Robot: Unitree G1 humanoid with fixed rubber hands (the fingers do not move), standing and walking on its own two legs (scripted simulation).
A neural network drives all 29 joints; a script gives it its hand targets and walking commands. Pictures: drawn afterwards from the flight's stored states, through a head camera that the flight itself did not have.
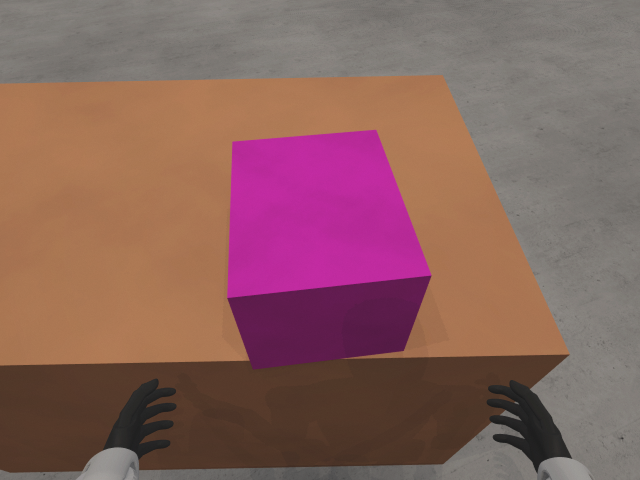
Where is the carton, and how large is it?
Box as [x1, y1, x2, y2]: [227, 130, 431, 369]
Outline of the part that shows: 376,130 232,142 227,298 253,369 403,350 431,275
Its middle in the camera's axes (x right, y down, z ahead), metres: +0.00 +0.01 +0.54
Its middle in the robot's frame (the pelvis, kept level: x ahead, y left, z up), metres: +0.40 +0.04 +0.05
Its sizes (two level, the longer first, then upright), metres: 0.260 0.208 0.182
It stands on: a pedestal, 0.74 m high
